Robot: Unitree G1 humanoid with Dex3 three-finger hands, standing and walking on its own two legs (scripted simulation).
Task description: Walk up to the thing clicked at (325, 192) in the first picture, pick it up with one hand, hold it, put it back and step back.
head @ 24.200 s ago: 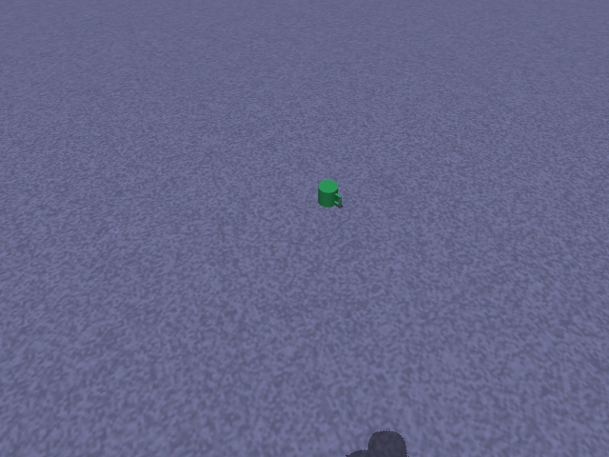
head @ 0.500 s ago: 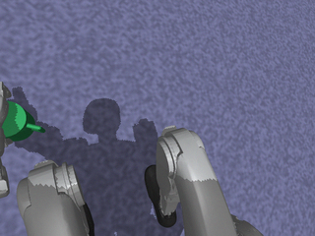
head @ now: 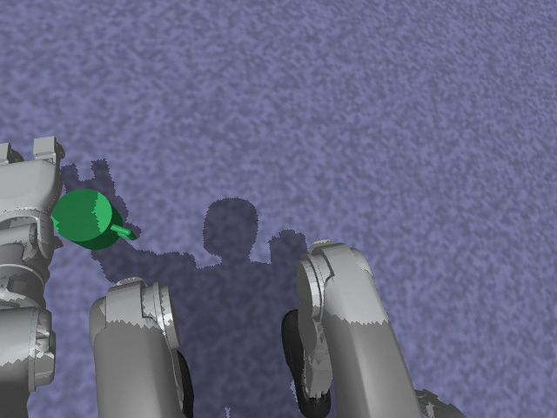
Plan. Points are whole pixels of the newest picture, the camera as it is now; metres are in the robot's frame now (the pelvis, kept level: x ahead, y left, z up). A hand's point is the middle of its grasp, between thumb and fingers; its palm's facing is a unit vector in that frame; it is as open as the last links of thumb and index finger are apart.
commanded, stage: withdraw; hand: left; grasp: from above
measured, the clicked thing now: (99, 224) +0.44 +0.24 -0.28
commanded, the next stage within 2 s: home in 0.58 s
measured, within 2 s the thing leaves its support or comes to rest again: neither
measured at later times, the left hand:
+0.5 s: hand (46, 219) +0.41 +0.26 -0.11, palm faces -0.48 -0.02 -0.87, open 14.1 cm
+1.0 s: hand out of the picture +0.42 +0.29 -0.06, palm faces -0.39 -0.16 -0.91, open 12.3 cm
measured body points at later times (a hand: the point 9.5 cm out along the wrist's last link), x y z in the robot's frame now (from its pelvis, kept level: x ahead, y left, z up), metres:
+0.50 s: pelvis -0.02 +0.00 +0.04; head +0.18 +0.06 +0.44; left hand +0.43 +0.26 -0.06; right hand +0.07 -0.30 -0.05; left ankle +0.07 +0.12 -0.30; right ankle +0.10 -0.13 -0.30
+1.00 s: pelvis -0.01 +0.00 +0.07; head +0.20 +0.04 +0.46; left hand +0.44 +0.30 -0.01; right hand +0.06 -0.26 -0.06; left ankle +0.07 +0.12 -0.30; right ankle +0.10 -0.13 -0.30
